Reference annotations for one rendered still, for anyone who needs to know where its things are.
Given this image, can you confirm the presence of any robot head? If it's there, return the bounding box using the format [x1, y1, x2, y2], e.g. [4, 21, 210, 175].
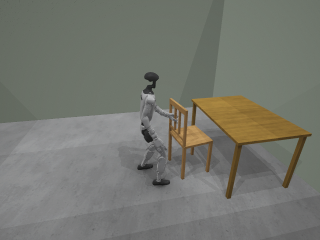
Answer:
[143, 72, 159, 95]

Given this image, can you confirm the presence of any robot right hand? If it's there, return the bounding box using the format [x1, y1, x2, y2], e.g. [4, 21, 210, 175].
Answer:
[154, 138, 167, 153]

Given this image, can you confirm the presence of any left robot forearm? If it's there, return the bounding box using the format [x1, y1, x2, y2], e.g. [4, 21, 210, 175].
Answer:
[154, 105, 170, 118]

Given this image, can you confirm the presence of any right robot upper arm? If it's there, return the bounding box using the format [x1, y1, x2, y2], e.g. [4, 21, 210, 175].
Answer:
[141, 95, 155, 122]

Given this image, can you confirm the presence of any chair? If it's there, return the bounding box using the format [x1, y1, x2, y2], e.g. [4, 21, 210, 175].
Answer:
[168, 98, 213, 180]

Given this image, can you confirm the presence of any robot left thigh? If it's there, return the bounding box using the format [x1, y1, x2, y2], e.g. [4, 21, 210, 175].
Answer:
[148, 128, 156, 152]

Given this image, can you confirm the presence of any table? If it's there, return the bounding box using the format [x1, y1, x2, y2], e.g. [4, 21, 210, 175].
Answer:
[191, 95, 312, 199]

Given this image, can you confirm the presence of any robot left hand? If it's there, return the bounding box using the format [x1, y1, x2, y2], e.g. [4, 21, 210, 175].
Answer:
[168, 113, 179, 124]

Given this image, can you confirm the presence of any right robot forearm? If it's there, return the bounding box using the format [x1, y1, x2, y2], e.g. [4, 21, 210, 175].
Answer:
[142, 117, 159, 140]

